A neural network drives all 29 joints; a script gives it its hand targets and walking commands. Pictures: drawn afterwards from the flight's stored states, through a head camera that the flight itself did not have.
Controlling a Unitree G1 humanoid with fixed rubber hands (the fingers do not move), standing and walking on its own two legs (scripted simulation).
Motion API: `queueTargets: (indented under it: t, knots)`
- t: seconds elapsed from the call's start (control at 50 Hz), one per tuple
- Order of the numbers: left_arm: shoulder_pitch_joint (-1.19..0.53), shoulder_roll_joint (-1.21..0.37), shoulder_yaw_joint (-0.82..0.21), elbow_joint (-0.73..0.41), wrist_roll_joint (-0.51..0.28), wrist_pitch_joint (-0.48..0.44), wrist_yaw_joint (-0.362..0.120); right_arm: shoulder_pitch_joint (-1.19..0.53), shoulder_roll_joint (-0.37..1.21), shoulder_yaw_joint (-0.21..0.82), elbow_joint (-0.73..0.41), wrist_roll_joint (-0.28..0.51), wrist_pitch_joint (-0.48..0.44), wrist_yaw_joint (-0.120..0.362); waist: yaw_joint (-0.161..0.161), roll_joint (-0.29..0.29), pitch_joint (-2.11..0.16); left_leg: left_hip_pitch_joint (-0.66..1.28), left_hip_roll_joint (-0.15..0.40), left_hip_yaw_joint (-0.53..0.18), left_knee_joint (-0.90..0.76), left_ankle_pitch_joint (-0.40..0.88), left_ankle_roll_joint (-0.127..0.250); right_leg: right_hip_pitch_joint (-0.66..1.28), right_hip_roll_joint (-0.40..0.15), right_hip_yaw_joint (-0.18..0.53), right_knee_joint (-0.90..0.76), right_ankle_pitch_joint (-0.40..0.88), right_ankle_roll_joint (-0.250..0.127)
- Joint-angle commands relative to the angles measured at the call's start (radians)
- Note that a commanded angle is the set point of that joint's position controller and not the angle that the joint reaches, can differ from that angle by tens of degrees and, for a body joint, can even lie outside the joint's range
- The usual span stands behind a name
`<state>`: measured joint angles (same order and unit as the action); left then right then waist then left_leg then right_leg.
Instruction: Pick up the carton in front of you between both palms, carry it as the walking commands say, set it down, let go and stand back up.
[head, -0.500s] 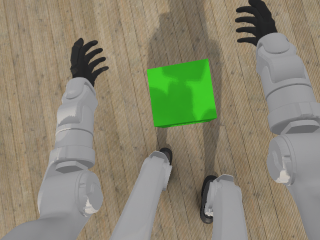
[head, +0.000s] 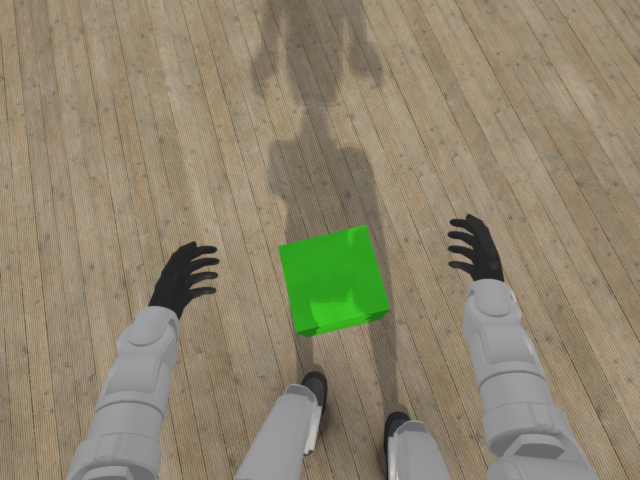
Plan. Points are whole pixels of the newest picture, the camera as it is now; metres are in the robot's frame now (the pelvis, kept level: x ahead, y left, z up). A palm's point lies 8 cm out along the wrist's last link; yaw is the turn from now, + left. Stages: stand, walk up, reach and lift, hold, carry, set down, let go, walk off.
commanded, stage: let go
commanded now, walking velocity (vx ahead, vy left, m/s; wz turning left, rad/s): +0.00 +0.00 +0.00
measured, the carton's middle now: (334, 286) +0.43 +0.09 -0.58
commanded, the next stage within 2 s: stand in 1.06 s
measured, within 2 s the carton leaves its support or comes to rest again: neither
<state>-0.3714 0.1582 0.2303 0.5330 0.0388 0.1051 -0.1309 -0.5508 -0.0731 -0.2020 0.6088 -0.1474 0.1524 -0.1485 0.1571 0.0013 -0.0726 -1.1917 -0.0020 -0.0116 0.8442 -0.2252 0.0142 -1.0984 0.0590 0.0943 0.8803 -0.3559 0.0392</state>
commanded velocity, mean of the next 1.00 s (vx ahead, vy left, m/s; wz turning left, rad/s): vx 0.00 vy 0.00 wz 0.00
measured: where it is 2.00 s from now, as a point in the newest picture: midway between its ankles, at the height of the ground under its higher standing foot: (352, 449)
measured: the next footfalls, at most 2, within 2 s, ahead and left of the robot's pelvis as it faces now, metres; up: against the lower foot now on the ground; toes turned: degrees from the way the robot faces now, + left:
none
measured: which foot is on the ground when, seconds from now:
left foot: down 0.00-1.00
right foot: down 0.00-1.00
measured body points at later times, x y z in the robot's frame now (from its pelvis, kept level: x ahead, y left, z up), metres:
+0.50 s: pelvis +0.07 -0.01 +0.06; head +0.14 -0.02 +0.51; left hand +0.22 +0.23 -0.01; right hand +0.31 -0.21 -0.03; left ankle +0.07 +0.11 -0.67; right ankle +0.01 -0.14 -0.67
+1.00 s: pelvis +0.06 -0.03 +0.06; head +0.07 -0.02 +0.51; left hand +0.22 +0.23 -0.01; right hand +0.25 -0.24 -0.01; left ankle +0.07 +0.11 -0.67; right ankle +0.01 -0.14 -0.67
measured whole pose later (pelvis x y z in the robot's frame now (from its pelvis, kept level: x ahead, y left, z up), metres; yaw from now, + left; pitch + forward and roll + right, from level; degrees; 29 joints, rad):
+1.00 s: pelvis +0.06 -0.03 +0.06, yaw +4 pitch -3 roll +1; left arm 0.23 0.23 0.04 0.38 0.02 0.20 -0.02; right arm 0.22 -0.20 -0.02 0.47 0.00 0.08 0.02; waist 0.01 -0.03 0.05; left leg -0.19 -0.03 -0.06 0.47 -0.23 -0.02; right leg -0.08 0.02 0.04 0.48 -0.35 -0.02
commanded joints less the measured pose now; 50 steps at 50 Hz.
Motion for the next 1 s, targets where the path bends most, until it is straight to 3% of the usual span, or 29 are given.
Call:
queueTargets:
  t: [0.0,0.1,0.2,0.34,0.48,0.58,0.7,0.72,0.74,0.82,0.98]
  knots:
    - [0.067,0.129,-0.046,-0.112,-0.023,-0.041,-0.011,-0.073,-0.041,0.021,-0.152,0.011,-0.052,-0.01,0.022,-0.038,-0.576,0.746,-0.029,0.034,-0.089,0.208,-0.029,0.207,0.032,-0.102,-0.178,-0.003,-0.001]
    - [0.268,0.126,-0.135,-0.171,-0.055,-0.068,0.008,0.147,-0.075,0.037,-0.121,0.031,-0.099,0.024,-0.001,0.034,-0.456,0.952,-0.013,-0.017,-0.167,0.258,-0.048,0.249,0.03,-0.109,-0.235,-0.004,-0.025]
    - [0.421,0.109,-0.197,-0.247,-0.077,-0.083,0.039,0.32,-0.103,0.041,-0.116,0.039,-0.138,0.061,-0.027,0.057,-0.349,1.113,-0.008,-0.048,-0.224,0.377,-0.069,0.364,0.025,-0.107,-0.311,0.048,-0.045]
    - [0.526,0.117,-0.202,-0.278,-0.078,-0.087,0.06,0.502,-0.138,0.064,-0.139,0.056,-0.161,0.097,-0.077,0.016,-0.193,1.162,-0.021,-0.038,-0.304,0.419,-0.072,0.595,0.006,-0.093,-0.418,0.143,-0.035]
    - [0.576,0.14,-0.176,-0.221,-0.058,-0.079,0.063,0.657,-0.166,0.111,-0.18,0.099,-0.145,0.142,-0.127,-0.036,-0.107,1.183,-0.045,-0.017,-0.37,0.432,-0.05,0.8,-0.018,-0.066,-0.484,0.359,-0.018]
    - [0.611,0.155,-0.164,-0.191,-0.049,-0.063,0.066,0.73,-0.184,0.143,-0.229,0.139,-0.124,0.175,-0.133,-0.039,-0.044,1.185,-0.06,-0.002,-0.405,0.401,-0.038,0.877,-0.032,-0.045,-0.514,0.479,-0.002]
    - [0.598,0.172,-0.15,-0.177,-0.036,-0.031,0.065,0.731,-0.197,0.165,-0.278,0.161,-0.089,0.201,-0.128,-0.045,0.045,1.175,-0.077,0.017,-0.425,0.287,-0.025,0.889,-0.053,-0.032,-0.539,0.467,0.012]
    - [0.583,0.209,-0.139,-0.231,-0.022,0.019,0.089,0.775,-0.185,0.175,-0.23,0.18,-0.117,0.181,-0.127,-0.039,0.001,1.131,-0.105,0.026,-0.386,0.256,-0.032,0.954,-0.061,-0.031,-0.504,0.57,0.013]
    - [0.594,0.202,-0.151,-0.207,-0.024,0.031,0.097,0.759,-0.195,0.183,-0.244,0.178,-0.121,0.173,-0.133,-0.07,0.014,1.103,-0.102,0.022,-0.386,0.222,-0.027,0.948,-0.068,-0.027,-0.492,0.602,0.02]
    - [0.58,0.195,-0.148,-0.219,-0.021,0.052,0.109,0.733,-0.206,0.181,-0.245,0.174,-0.111,0.164,-0.128,-0.077,0.052,1.063,-0.103,0.028,-0.381,0.166,-0.024,0.928,-0.076,-0.024,-0.49,0.555,0.021]
    - [0.553,0.175,-0.156,-0.26,-0.019,0.097,0.119,0.762,-0.214,0.14,-0.215,0.143,-0.073,0.168,-0.157,-0.037,0.096,1.163,-0.083,0.021,-0.392,0.171,-0.023,0.86,-0.048,-0.055,-0.507,0.354,-0.011]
